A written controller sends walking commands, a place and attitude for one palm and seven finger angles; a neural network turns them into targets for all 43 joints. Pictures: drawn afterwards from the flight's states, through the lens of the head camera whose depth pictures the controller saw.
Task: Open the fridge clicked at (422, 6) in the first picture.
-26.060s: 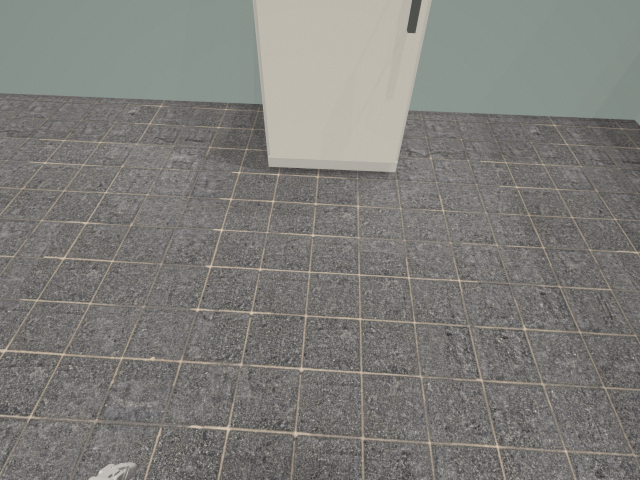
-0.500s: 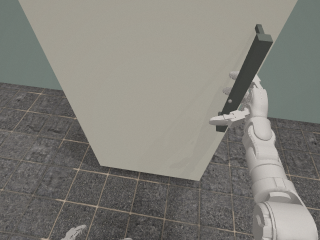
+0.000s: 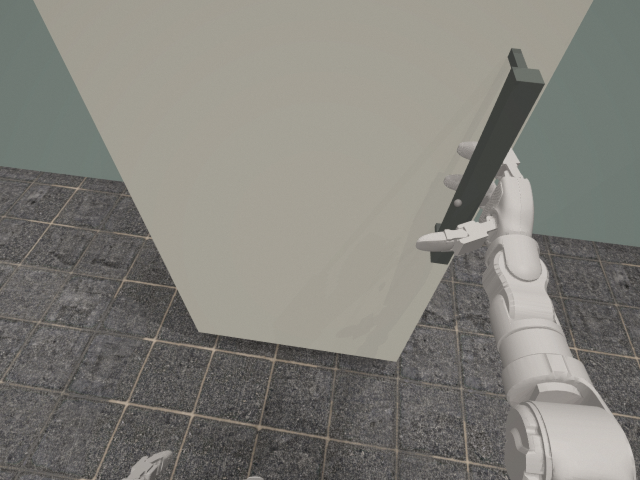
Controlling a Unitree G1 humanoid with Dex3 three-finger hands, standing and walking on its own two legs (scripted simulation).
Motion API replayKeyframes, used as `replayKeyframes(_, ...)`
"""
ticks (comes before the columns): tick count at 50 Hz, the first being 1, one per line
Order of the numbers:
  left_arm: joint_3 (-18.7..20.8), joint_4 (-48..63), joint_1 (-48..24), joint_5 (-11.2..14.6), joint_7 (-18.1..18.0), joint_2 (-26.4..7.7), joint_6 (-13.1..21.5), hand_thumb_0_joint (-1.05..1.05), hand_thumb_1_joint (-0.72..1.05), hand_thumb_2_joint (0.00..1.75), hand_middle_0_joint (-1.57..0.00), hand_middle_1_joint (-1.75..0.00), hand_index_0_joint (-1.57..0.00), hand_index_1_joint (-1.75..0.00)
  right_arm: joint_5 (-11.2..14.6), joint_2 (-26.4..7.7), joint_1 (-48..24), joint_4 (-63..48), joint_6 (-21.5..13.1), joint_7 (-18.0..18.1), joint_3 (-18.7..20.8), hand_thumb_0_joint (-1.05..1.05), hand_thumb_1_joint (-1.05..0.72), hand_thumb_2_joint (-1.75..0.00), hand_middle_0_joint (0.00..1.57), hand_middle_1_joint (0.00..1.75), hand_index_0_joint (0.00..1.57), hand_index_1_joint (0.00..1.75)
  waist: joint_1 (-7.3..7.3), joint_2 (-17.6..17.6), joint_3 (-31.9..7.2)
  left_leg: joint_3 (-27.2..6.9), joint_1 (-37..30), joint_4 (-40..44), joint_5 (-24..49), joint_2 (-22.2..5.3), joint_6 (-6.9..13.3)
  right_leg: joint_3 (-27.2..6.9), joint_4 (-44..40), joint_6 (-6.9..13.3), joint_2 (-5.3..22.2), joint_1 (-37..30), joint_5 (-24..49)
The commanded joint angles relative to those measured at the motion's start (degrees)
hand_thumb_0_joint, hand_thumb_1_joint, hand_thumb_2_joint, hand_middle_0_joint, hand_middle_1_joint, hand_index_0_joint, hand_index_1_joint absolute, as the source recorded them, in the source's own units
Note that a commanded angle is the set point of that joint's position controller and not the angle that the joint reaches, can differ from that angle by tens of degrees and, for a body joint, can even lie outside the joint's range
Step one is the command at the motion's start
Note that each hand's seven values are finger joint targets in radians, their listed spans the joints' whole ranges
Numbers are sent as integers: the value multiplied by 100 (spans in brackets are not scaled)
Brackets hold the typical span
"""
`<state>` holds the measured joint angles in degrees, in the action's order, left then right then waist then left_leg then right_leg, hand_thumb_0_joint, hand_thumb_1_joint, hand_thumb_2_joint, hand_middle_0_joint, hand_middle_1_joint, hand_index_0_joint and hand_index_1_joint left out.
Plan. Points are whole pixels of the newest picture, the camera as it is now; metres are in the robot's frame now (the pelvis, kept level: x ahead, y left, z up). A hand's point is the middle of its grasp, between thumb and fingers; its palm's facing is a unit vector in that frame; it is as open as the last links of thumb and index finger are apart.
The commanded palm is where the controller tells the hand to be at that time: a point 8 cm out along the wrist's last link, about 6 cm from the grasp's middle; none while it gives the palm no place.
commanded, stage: slide the fingers in behind the handle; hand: right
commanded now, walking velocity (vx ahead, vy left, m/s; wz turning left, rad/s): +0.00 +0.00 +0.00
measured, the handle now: (470, 175) +0.50 -0.15 +0.12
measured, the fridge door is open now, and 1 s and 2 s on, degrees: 0 0 3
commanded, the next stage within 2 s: grip the handle and tug to test in 0.02 s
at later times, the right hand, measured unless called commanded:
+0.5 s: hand (459, 201) +0.44 -0.13 +0.12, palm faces +0.03 +1.00 -0.01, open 10.6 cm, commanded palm +0.41 -0.18 +0.12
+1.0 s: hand (457, 201) +0.45 -0.13 +0.12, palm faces +0.04 +1.00 +0.00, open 6.0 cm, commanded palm +0.41 -0.17 +0.12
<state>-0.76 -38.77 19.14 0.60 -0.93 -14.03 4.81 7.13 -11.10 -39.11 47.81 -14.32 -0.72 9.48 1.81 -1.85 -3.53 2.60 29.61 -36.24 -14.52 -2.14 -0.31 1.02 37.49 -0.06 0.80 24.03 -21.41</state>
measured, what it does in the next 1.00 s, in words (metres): stands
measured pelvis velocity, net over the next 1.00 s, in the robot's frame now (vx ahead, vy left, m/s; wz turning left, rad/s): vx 0.01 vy -0.01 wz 0.01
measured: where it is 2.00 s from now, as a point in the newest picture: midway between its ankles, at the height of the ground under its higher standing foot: outside the picture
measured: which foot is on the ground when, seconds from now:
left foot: down 0.00-1.00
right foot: down 0.00-1.00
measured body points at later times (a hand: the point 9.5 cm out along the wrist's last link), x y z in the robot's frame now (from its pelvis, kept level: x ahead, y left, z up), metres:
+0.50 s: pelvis +0.00 -0.01 +0.00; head +0.05 +0.00 +0.45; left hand +0.09 +0.24 -0.12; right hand +0.43 -0.18 +0.12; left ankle +0.03 +0.13 -0.72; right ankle -0.03 -0.12 -0.72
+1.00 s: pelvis +0.01 -0.01 +0.00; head +0.05 +0.00 +0.45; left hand +0.08 +0.24 -0.12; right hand +0.44 -0.18 +0.12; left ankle +0.03 +0.13 -0.72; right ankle -0.03 -0.12 -0.72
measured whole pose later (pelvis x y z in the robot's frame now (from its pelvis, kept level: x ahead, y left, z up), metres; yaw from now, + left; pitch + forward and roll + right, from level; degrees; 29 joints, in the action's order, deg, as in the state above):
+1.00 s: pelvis +0.01 -0.01 +0.00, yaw +1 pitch +8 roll +0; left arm -0.8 -38.6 19.5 0.4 -1.0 -13.6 3.9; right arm 6.6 -10.8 -38.1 46.3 -13.6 -0.7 10.9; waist 2.3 -1.6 -3.7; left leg 1.8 29.4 -35.6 -14.5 -2.0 -0.7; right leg 1.8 37.1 0.3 0.8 23.6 -21.8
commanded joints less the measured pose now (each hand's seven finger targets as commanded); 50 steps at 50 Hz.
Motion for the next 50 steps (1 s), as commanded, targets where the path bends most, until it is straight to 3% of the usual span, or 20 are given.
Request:
replayKeyframes(1, 266, 620, 105, 9, -78, -733, 214, 0, 90, 90, -20, -30, -20, -30, -16, -604, -2678, -1372, -434, -157, -37, 0, 50, -30, 30, 120, 30, 120, 195, 377, -1894, -6, -1532, 217, 1745, 278, 174, -44, -490, 76, -135, -221, 1621)
replayKeyframes(4, 259, 606, 108, 6, -101, -736, 179, 0, 90, 90, -20, -30, -20, -30, -46, -825, -2710, -1361, -425, -170, 129, 0, 50, -30, 30, 120, 30, 120, 153, 243, -1916, -27, -1594, 208, 1767, 259, 185, -39, -505, 74, -151, -198, 1640)
replayKeyframes(6, 265, 652, 89, 1, -81, -698, 194, 0, 90, 90, -20, -30, -20, -30, -30, -582, -2643, -1531, -439, -178, -37, 0, 50, -30, 30, 120, 30, 120, 142, 179, -2047, -10, -1599, 184, 1877, 271, 190, -36, -487, 63, -149, -324, 1806)
replayKeyframes(8, 265, 674, 89, -1, -67, -690, 193, 0, 90, 90, -20, -30, -20, -30, -7, -558, -2465, -1589, -429, -173, -39, 0, 41, -34, 31, 121, 31, 121, 120, 179, -2135, 4, -1668, 160, 1974, 269, 191, -41, -479, 49, -135, -361, 1953)
replayKeyframes(10, 259, 647, 82, 8, -83, -720, 166, 0, 90, 90, -20, -30, -20, -30, -17, -715, -2440, -1427, -377, -157, 82, 0, 31, -38, 32, 123, 32, 123, 139, 408, -1889, 3, -1642, 202, 1899, 271, 177, -39, -514, 59, -125, -205, 1789)
replayKeyframes(11, 254, 664, 56, 10, -82, -704, 166, 0, 90, 90, -20, -30, -20, -30, -34, -628, -2567, -1523, -381, -161, -12, 0, 27, -40, 32, 123, 32, 123, 154, 209, -1881, 1, -1592, 203, 1861, 264, 184, -31, -523, 52, -135, -245, 1778)
replayKeyframes(16, 255, 649, 76, 2, -111, -718, 129, 0, 90, 90, -20, -30, -20, -30, -46, -750, -2593, -1417, -326, -159, 94, 0, 3, -50, 35, 127, 35, 127, 172, 411, -1863, 10, -1588, 223, 1786, 272, 181, -51, -540, 58, -123, -228, 1719)
replayKeyframes(17, 263, 681, 67, -1, -109, -721, 125, 0, 90, 90, -20, -30, -20, -30, -47, -698, -2507, -1446, -328, -166, 62, 0, -1, -52, 35, 127, 35, 127, 107, 262, -1929, 3, -1635, 208, 1793, 265, 201, -50, -538, 46, -127, -253, 1801)
replayKeyframes(19, 250, 671, 68, 14, -100, -700, 128, 0, 90, 90, -20, -30, -20, -30, -34, -597, -2594, -1447, -314, -160, -15, 0, -11, -56, 36, 129, 36, 129, 149, 116, -1883, 12, -1511, 197, 1785, 269, 198, -53, -515, 31, -128, -300, 1823)
replayKeyframes(21, 261, 650, 89, -5, -93, -694, 136, 0, 90, 90, -20, -30, -20, -30, -40, -624, -2654, -1468, -323, -124, 21, 0, -20, -60, 38, 130, 38, 130, 166, 168, -1929, 12, -1509, 204, 1813, 274, 186, -48, -502, 36, -129, -331, 1823)
replayKeyframes(22, 273, 649, 123, -18, -97, -732, 132, 0, 90, 90, -20, -30, -20, -30, -46, -752, -2516, -1405, -324, -115, 141, 0, -25, -62, 38, 131, 38, 131, 121, 378, -1990, 10, -1614, 201, 1828, 275, 193, -69, -498, 46, -124, -289, 1852)
replayKeyframes(26, 238, 654, 75, 3, -102, -709, 120, 0, 90, 90, -20, -30, -20, -30, -19, -684, -2532, -1272, -293, -168, 85, 0, -43, -70, 40, 133, 40, 133, 153, 311, -1756, -3, -1556, 235, 1767, 270, 185, -30, -542, 50, -131, -170, 1677)
replayKeyframes(27, 249, 637, 99, 2, -111, -739, 104, 0, 90, 90, -20, -30, -20, -30, -50, -859, -2544, -1248, -305, -160, 201, 0, -48, -72, 41, 134, 41, 134, 130, 312, -1773, 9, -1565, 228, 1692, 264, 199, -57, -547, 45, -125, -156, 1678)
replayKeyframes(30, 245, 642, 97, 4, -115, -713, 113, 0, 90, 90, -20, -30, -20, -30, -46, -751, -2725, -1247, -329, -155, 115, 0, -62, -78, 42, 136, 42, 136, 177, 182, -1818, 7, -1448, 227, 1589, 272, 194, -55, -530, 33, -132, -216, 1591)
replayKeyframes(32, 261, 637, 140, -14, -120, -746, 115, 0, 90, 90, -20, -30, -20, -30, -48, -906, -2700, -1196, -361, -130, 251, 0, -71, -82, 43, 137, 43, 137, 141, 405, -1909, 2, -1559, 218, 1624, 277, 197, -76, -521, 47, -123, -187, 1640)
replayKeyframes(36, 273, 658, 149, -8, -74, -704, 142, 0, 90, 90, -20, -30, -20, -30, -38, -713, -2501, -1452, -427, -132, 130, 0, -90, -90, 45, 140, 45, 140, 90, 98, -2123, 16, -1584, 130, 1945, 288, 211, -56, -469, 1, -105, -356, 2088)
replayKeyframes(39, 282, 640, 178, -7, -67, -725, 134, 0, 90, 90, -20, -30, -20, -30, -53, -656, -2603, -1413, -409, -116, 47, 0, -90, -90, 45, 140, 45, 140, 170, 327, -1998, 28, -1516, 154, 1860, 299, 187, -71, -481, 21, -93, -290, 1940)
replayKeyframes(43, 285, 648, 174, -25, -62, -708, 144, 0, 90, 90, -20, -30, -20, -30, -103, -725, -2563, -1567, -425, -84, 106, 0, -90, -90, 45, 140, 45, 140, 123, 106, -2064, 3, -1576, 151, 1918, 286, 203, -57, -475, 25, -107, -347, 2025)
replayKeyframes(47, 283, 644, 161, -18, -85, -739, 129, 0, 90, 90, -20, -30, -20, -30, -99, -779, -2534, -1518, -409, -124, 109, 0, -90, -90, 45, 140, 45, 140, 149, 346, -1938, 7, -1626, 194, 1852, 285, 195, -47, -522, 45, -97, -247, 1879)
replayKeyframes(50, 273, 662, 126, -10, -84, -700, 143, 0, 90, 90, -20, -30, -20, -30, -74, -715, -2470, -1603, -395, -134, 95, 0, -90, -90, 45, 140, 45, 140, 123, 140, -2002, -10, -1650, 195, 1954, 282, 197, -12, -514, 41, -111, -322, 1947)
